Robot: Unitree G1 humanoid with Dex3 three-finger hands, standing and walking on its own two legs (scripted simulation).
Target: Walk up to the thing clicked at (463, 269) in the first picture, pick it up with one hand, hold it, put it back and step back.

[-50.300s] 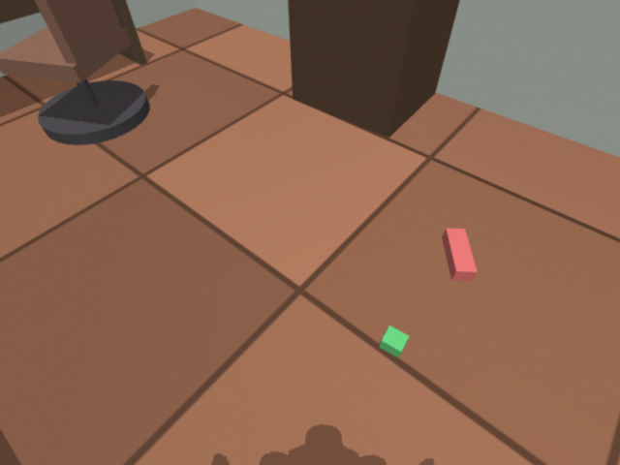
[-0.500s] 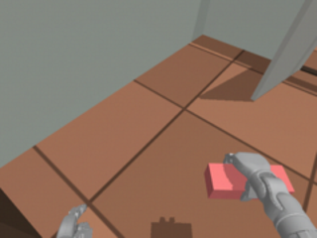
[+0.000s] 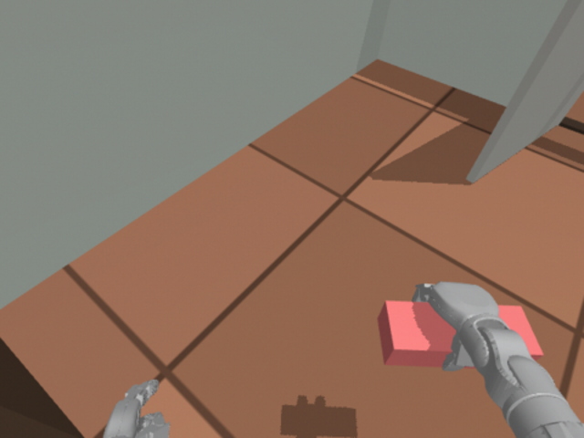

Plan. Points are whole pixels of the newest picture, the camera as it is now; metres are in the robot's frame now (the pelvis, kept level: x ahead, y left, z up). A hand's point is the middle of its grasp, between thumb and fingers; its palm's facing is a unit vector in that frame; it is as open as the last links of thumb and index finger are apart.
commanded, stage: crouch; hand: right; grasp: from above
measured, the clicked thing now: (453, 335) +0.30 -0.24 -0.07
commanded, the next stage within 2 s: lower in 1.84 s
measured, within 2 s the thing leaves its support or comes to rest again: neither
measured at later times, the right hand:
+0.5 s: hand (413, 355) +0.32 -0.23 -0.25, palm faces -0.42 -0.06 -0.91, open 10.8 cm
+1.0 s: hand (386, 374) +0.35 -0.23 -0.47, palm faces -0.45 -0.02 -0.89, open 10.8 cm
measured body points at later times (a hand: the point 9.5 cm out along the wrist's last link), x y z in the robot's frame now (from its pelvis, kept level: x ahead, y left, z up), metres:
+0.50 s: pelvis -0.04 -0.01 -0.13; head +0.08 -0.03 +0.30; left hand +0.04 +0.28 -0.25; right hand +0.34 -0.23 -0.20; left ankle +0.01 +0.14 -0.73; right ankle +0.01 -0.13 -0.73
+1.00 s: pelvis -0.07 -0.01 -0.31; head +0.14 -0.04 +0.09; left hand -0.01 +0.27 -0.43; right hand +0.37 -0.23 -0.42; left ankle +0.01 +0.14 -0.73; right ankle +0.01 -0.13 -0.73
